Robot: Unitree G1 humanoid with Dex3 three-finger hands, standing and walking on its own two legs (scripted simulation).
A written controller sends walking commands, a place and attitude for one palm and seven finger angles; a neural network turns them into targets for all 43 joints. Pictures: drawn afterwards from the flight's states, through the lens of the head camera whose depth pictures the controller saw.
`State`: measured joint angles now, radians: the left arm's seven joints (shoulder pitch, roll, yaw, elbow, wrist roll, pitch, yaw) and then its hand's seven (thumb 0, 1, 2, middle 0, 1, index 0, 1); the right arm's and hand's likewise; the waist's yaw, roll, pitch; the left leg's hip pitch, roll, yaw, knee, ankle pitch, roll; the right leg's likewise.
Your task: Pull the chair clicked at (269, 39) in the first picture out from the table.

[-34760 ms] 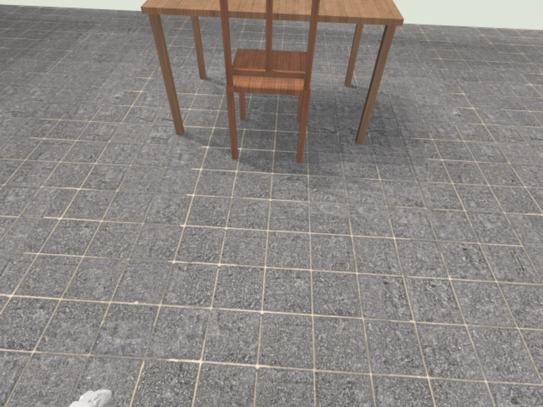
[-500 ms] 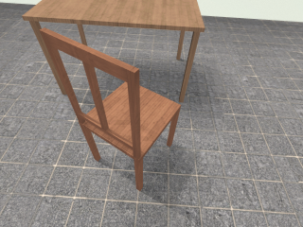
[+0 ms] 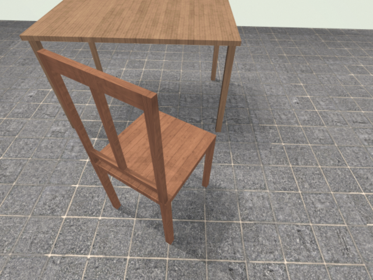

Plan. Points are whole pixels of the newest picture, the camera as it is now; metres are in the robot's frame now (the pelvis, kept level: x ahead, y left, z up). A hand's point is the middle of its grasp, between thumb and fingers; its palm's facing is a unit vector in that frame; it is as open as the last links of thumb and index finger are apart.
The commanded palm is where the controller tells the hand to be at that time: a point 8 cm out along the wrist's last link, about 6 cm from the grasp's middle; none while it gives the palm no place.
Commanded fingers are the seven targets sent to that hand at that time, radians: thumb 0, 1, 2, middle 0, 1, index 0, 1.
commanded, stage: let the arm hang, fingers relaxed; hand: left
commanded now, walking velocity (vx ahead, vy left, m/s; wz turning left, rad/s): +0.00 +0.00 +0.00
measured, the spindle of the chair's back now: (111, 134) +0.54 +0.27 -0.05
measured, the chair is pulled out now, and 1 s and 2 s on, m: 0.57 0.57 0.57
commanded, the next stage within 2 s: look to check the result in 0.12 s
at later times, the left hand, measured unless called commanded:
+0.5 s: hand out of the picture -0.01 +0.16 -0.17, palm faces +0.03 -0.98 -0.18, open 7.4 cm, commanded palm none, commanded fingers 0.00 0.90 0.90 -0.20 -0.30 -0.20 -0.30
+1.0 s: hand out of the picture -0.01 +0.15 -0.17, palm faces +0.03 -0.98 -0.17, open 7.4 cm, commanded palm none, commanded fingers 0.00 0.90 0.90 -0.20 -0.30 -0.20 -0.30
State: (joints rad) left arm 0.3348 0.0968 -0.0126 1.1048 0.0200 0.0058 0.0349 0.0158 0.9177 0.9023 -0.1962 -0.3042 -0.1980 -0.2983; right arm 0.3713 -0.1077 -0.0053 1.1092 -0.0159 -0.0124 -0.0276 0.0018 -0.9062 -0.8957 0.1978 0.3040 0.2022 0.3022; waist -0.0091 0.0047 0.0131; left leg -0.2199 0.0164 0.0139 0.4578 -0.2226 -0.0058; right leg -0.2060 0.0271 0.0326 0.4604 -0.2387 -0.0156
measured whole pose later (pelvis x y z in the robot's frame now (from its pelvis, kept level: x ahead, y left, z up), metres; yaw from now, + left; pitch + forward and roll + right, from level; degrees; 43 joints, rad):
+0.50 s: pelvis +0.01 +0.00 +0.00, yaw +0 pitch -1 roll +0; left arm 0.33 0.11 0.00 1.10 0.02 0.00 0.04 0.00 0.90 0.90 -0.19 -0.30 -0.20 -0.30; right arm 0.35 -0.11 -0.01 1.12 -0.01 -0.01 -0.03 0.00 -0.91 -0.90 0.20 0.30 0.20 0.30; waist -0.01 0.01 0.04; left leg -0.20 0.02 0.01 0.44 -0.23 -0.01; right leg -0.19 0.03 0.03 0.45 -0.25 -0.02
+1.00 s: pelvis +0.01 -0.01 +0.00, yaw +0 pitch -2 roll +0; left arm 0.33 0.11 0.00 1.11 0.01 0.00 0.04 0.00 0.90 0.90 -0.19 -0.30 -0.20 -0.30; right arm 0.34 -0.11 -0.01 1.12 -0.01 -0.01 -0.03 0.00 -0.91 -0.90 0.20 0.30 0.20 0.30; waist -0.01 0.01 0.04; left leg -0.18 0.03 0.02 0.43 -0.23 -0.02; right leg -0.17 0.04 0.03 0.44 -0.24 -0.03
